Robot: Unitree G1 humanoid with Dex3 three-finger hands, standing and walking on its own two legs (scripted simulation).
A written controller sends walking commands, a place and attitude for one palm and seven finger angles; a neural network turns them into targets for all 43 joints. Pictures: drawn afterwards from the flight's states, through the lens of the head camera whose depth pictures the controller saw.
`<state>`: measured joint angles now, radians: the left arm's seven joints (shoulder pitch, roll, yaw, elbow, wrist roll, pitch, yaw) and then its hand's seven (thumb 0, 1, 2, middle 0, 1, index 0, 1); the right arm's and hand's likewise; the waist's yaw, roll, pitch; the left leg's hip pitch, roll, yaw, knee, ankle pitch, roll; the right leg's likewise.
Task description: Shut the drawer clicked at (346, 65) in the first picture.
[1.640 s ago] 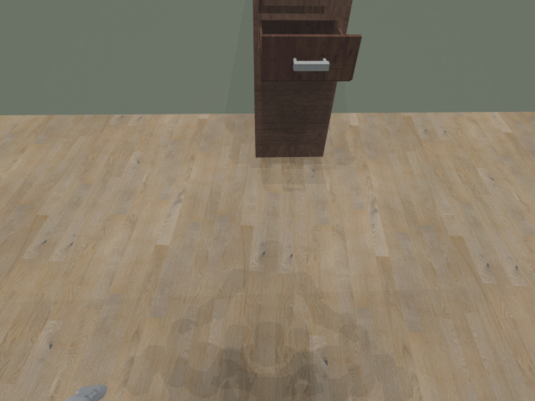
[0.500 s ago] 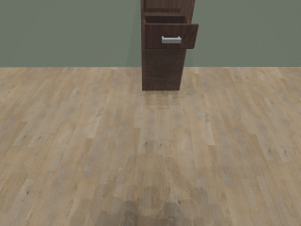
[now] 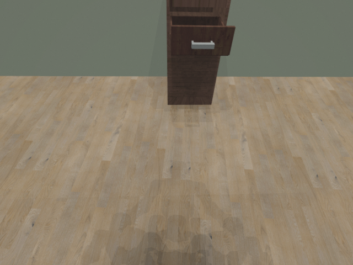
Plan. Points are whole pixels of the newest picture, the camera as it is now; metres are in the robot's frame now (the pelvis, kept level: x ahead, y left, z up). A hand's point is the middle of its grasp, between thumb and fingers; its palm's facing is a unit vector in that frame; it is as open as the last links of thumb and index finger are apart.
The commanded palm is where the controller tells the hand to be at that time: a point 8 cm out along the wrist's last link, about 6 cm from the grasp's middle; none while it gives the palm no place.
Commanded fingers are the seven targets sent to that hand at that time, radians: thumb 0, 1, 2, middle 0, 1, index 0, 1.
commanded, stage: walk to a spot facing it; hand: left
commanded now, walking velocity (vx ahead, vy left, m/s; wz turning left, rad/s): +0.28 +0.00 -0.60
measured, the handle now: (202, 43) +1.21 -0.07 -0.07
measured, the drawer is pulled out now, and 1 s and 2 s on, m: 0.29 0.29 0.29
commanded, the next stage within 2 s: turn to face it in 1.88 s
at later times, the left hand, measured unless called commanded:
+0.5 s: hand out of the picture +0.07 +0.14 -0.17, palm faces -0.12 -0.97 -0.20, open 7.4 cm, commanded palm none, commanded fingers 0.00 0.90 0.90 -0.20 -0.30 -0.20 -0.30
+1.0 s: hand (138, 188) +0.39 +0.15 -0.19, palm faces -0.37 -0.90 -0.21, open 7.4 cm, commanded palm none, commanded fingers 0.00 0.90 0.90 -0.20 -0.30 -0.20 -0.30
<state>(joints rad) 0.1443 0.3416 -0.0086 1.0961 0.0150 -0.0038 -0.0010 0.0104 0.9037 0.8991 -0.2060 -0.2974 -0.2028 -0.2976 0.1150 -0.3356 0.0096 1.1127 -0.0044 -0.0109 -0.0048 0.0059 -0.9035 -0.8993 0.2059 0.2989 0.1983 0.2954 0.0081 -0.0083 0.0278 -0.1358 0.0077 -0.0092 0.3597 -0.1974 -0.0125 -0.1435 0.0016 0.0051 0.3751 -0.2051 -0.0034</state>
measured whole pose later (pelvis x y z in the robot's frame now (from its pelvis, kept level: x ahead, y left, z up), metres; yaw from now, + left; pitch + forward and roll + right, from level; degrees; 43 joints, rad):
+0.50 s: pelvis +0.08 -0.05 -0.01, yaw -12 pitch +0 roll +1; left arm 0.42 0.16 0.03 1.02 0.02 -0.05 0.00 0.01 0.91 0.90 -0.20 -0.30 -0.20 -0.30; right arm 0.25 -0.21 -0.04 1.05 -0.02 0.01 0.00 0.01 -0.91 -0.90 0.20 0.30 0.20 0.29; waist 0.04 0.01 0.04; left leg -0.50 0.09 0.06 1.16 -0.34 -0.05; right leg -0.17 0.06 -0.02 0.49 -0.31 -0.08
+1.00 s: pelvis +0.29 -0.03 -0.01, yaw -28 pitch -1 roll +0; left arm 0.32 0.25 0.09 1.01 0.03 0.00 -0.02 0.01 0.91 0.90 -0.20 -0.30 -0.20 -0.30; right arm 0.19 -0.14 -0.02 0.94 -0.02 -0.08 -0.02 0.00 -0.91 -0.90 0.20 0.30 0.20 0.30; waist 0.05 -0.06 0.04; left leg -0.26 0.07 0.18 0.53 -0.26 0.02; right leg -0.50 -0.03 -0.02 1.27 -0.32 -0.02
